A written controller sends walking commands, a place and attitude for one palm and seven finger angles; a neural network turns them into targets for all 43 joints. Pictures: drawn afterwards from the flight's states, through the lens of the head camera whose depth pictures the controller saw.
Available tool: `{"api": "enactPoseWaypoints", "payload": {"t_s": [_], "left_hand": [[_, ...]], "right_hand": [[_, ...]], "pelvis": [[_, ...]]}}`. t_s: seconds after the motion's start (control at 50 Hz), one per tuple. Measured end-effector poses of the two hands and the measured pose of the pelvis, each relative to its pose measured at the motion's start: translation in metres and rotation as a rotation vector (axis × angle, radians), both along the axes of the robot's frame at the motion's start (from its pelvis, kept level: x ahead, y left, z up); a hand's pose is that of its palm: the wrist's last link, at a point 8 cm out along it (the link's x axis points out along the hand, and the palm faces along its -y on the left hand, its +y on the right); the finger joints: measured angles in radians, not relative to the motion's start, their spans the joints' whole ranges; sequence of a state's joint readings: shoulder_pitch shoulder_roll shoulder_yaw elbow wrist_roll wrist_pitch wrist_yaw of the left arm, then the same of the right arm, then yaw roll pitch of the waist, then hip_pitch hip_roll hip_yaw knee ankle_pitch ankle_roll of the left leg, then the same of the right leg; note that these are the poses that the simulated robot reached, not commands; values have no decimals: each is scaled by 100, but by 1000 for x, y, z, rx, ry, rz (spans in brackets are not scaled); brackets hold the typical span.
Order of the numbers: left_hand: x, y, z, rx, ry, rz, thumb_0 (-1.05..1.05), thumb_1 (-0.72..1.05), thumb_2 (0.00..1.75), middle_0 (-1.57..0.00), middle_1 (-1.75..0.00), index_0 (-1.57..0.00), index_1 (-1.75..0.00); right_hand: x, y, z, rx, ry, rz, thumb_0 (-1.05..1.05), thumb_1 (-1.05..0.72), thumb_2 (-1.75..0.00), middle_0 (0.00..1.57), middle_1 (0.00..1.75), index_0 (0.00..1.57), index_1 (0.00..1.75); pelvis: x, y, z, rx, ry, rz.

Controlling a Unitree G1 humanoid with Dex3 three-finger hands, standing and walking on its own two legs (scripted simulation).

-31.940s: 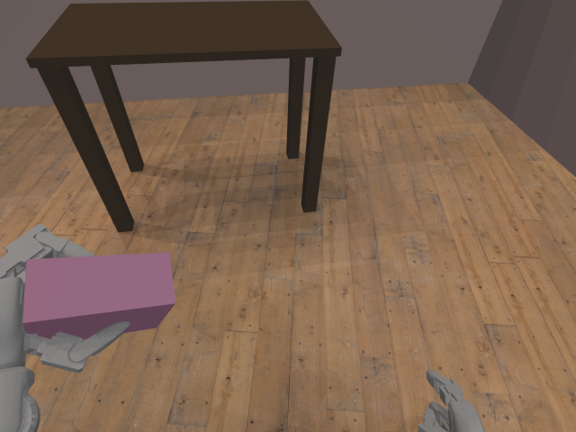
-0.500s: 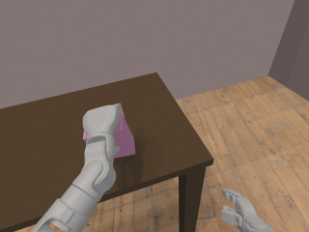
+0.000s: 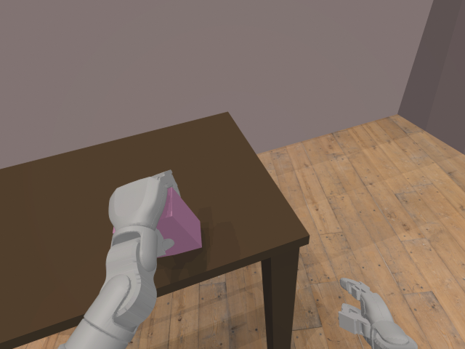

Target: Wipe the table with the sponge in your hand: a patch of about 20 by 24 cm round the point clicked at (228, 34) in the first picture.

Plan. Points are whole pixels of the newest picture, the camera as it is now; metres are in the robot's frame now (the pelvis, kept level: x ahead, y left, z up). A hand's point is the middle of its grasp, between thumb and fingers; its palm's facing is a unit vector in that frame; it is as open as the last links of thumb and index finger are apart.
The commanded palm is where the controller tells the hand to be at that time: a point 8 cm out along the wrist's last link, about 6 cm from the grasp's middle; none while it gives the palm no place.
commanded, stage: slide back across to the middle lane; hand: left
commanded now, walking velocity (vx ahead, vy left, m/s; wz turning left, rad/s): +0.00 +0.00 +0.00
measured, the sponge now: (166, 231) +0.30 +0.16 +0.07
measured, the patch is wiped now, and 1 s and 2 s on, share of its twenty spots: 1.00 1.00 1.00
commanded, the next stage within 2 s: wipe forward along the middle lane in 0.62 s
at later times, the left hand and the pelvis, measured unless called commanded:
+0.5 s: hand (124, 229) +0.26 +0.20 +0.13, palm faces +0.20 -0.28 -0.94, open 9.7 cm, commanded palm +0.21 +0.22 +0.18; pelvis +0.00 +0.01 +0.00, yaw -1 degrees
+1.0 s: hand (105, 230) +0.26 +0.24 +0.12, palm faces +0.11 -0.10 -0.99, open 9.6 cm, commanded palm +0.24 +0.24 +0.17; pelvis -0.02 +0.01 +0.00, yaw +1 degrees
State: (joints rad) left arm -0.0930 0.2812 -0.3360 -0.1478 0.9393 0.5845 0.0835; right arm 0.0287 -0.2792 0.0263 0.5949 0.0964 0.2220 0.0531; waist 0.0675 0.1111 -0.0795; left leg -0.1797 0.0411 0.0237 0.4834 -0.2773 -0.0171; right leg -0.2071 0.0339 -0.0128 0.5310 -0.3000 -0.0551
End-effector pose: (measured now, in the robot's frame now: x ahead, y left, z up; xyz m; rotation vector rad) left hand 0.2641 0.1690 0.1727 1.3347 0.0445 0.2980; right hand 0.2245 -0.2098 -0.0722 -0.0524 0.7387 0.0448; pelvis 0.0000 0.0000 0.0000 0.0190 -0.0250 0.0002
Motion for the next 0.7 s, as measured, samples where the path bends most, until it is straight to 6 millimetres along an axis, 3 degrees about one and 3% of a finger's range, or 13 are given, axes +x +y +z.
{"api": "enactPoseWaypoints", "payload": {"t_s": [0.24, 0.48, 0.7], "left_hand": [[-10, 16, 4, -87, -13, 2, 0, -46, 110, -72, -145, -75, -140], [-33, 43, 10, -95, -2, 44, -1, -48, 110, -74, -144, -76, -139], [-52, 62, 9, -46, 20, 81, -1, -48, 110, -75, -143, -77, -138]], "right_hand": [[7, 9, 5, -10, -12, 5, 1, -91, -90, 20, 30, 20, 30], [-1, 5, 2, -44, -5, -13, 1, -91, -90, 20, 30, 20, 30], [-8, 14, 3, -50, -25, -1, 1, -91, -90, 20, 30, 20, 30]], "pelvis": [[4, 3, 0, 0, -5, -15], [2, 9, 0, -3, -19, -19], [-8, 12, 1, -3, -31, -14]]}}
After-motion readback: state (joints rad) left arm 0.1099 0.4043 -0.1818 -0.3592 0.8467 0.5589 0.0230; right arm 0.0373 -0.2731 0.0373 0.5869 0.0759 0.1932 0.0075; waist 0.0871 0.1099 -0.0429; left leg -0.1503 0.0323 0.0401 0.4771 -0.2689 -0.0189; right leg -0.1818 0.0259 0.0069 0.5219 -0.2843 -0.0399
